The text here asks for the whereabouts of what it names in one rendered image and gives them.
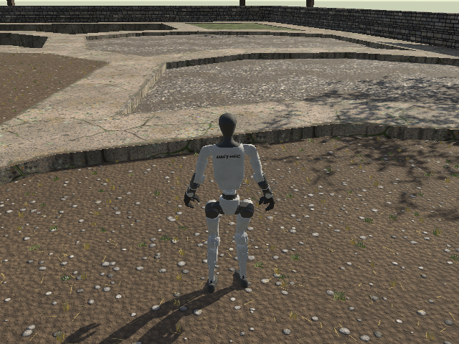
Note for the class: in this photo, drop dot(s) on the robot left thigh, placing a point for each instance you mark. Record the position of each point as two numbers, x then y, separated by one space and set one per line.
212 215

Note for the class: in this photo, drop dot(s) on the robot right forearm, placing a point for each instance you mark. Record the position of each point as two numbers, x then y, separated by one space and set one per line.
265 188

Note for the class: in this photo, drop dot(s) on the right robot hand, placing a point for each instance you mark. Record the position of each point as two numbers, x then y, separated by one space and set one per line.
266 201

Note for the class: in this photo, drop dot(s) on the left robot hand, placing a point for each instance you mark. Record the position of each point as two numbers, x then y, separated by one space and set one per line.
187 200

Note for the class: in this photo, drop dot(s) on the robot right upper arm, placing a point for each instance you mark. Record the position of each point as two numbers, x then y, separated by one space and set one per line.
251 151

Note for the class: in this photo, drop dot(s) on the robot left forearm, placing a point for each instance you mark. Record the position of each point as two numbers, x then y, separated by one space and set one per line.
192 187

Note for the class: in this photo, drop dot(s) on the robot right shin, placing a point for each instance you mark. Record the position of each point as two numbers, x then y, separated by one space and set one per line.
242 254

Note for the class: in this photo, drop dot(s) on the robot left upper arm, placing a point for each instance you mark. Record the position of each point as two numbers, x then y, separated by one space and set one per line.
202 161

